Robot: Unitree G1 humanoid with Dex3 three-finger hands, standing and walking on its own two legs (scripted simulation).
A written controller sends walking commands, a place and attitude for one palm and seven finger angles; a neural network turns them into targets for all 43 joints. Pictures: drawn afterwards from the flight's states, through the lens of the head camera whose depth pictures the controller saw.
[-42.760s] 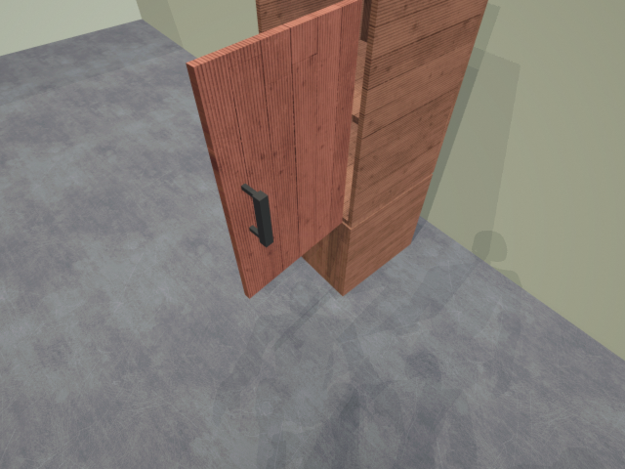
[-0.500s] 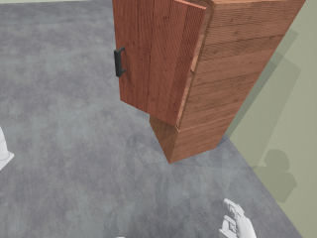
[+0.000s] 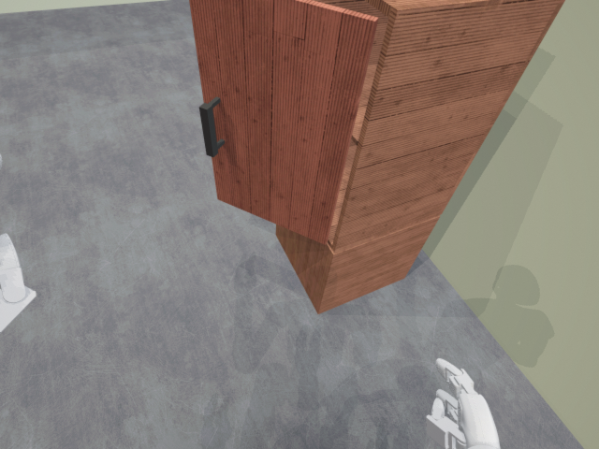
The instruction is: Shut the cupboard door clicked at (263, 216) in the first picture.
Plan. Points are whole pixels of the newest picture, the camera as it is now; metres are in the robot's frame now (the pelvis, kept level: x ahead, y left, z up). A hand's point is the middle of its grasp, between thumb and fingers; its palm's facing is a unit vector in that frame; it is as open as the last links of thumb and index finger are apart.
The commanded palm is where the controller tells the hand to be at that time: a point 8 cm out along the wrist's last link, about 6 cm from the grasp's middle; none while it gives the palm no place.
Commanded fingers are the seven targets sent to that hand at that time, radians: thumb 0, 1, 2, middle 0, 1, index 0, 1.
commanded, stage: stop stepping back and stand still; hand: left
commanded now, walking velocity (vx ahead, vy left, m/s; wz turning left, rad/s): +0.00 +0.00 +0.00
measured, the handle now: (214, 127) +0.79 +0.20 -0.05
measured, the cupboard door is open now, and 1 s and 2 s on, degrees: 39 39 39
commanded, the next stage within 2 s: let the arm hang, fingers relaxed in 0.16 s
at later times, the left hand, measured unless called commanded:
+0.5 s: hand out of the picture +0.05 +0.18 -0.15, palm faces -0.01 -0.98 -0.20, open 7.4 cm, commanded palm none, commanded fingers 0.00 0.90 0.90 -0.20 -0.30 -0.20 -0.30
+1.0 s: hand out of the picture -0.08 +0.20 -0.17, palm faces +0.05 -0.97 -0.24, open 7.3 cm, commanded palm none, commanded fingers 0.00 0.90 0.90 -0.20 -0.30 -0.20 -0.30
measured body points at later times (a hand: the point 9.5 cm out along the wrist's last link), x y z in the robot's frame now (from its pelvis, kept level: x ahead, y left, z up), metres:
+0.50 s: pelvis -0.04 +0.01 -0.02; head -0.04 +0.00 +0.43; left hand +0.05 +0.23 -0.14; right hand +0.07 -0.25 -0.14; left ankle +0.03 +0.11 -0.73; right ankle -0.05 -0.12 -0.74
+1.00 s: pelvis -0.03 +0.01 +0.00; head -0.04 +0.00 +0.45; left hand -0.08 +0.25 -0.15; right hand -0.02 -0.22 -0.16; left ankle +0.03 +0.11 -0.74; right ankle -0.05 -0.12 -0.73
